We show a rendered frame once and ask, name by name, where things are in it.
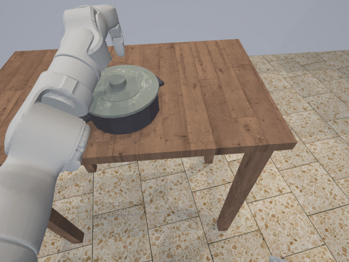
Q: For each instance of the table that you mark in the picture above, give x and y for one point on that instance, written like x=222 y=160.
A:
x=213 y=102

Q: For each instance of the knob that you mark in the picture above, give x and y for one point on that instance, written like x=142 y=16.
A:
x=117 y=81

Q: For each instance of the left robot forearm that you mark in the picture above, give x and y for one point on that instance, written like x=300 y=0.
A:
x=71 y=78

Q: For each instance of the lid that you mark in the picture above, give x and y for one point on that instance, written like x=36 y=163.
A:
x=140 y=91

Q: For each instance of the robot left hand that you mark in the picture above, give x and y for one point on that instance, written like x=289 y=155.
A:
x=115 y=31

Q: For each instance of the robot left upper arm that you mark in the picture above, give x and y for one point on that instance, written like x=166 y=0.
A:
x=49 y=141

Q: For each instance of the pot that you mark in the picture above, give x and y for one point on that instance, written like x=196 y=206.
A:
x=127 y=124

